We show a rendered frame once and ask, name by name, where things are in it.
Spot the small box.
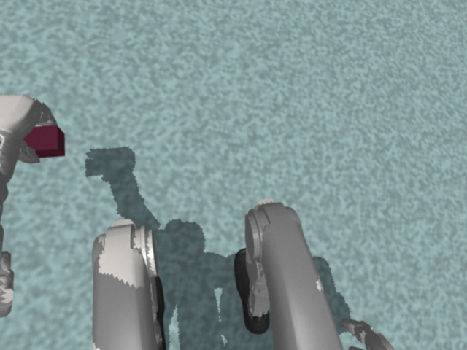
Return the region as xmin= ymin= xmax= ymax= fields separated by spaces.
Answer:
xmin=23 ymin=125 xmax=65 ymax=158

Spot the right robot foot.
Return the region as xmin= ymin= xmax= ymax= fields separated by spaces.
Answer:
xmin=234 ymin=248 xmax=270 ymax=335

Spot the right robot hand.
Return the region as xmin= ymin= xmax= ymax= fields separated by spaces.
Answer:
xmin=341 ymin=318 xmax=394 ymax=350

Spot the left robot arm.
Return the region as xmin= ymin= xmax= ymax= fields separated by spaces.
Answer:
xmin=0 ymin=130 xmax=20 ymax=318

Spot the left robot hand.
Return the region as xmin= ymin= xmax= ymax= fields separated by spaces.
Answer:
xmin=0 ymin=95 xmax=58 ymax=163

